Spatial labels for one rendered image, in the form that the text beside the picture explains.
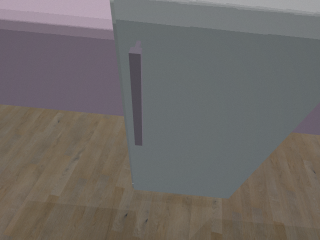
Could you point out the handle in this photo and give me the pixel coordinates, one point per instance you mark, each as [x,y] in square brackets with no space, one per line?
[136,80]

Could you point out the fridge door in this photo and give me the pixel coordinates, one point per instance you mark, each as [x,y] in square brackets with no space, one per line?
[224,82]

